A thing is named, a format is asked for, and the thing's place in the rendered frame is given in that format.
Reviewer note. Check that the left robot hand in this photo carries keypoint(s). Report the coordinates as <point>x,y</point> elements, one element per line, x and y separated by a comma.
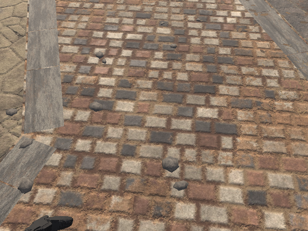
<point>47,223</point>

